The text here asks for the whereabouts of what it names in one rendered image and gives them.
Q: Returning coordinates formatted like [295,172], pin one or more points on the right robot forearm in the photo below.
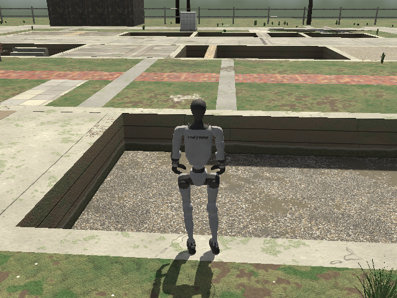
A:
[221,163]

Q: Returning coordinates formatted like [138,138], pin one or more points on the right robot foot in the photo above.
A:
[215,249]

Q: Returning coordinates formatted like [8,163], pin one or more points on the humanoid robot torso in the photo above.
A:
[198,150]

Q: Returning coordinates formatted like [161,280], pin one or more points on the robot left hand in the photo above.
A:
[174,169]

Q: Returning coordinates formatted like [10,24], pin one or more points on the robot right hand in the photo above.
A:
[222,170]

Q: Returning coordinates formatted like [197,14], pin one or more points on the left robot upper arm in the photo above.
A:
[176,141]

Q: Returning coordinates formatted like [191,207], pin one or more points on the right robot upper arm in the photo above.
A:
[219,142]

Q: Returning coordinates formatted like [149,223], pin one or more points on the left robot forearm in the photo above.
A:
[175,162]

